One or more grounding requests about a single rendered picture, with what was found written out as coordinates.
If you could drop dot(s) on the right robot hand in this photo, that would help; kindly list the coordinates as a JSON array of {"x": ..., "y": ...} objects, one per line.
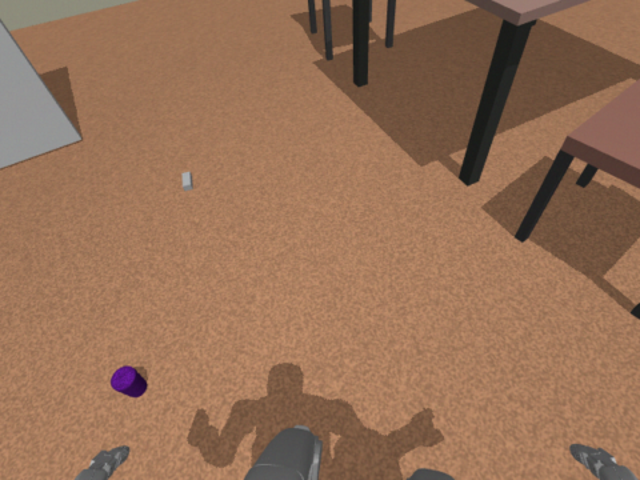
[{"x": 601, "y": 464}]

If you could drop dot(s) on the table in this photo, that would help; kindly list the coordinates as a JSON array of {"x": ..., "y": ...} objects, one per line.
[{"x": 518, "y": 18}]

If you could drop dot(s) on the left robot hand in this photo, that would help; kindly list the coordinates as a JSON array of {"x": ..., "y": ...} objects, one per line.
[{"x": 104, "y": 464}]

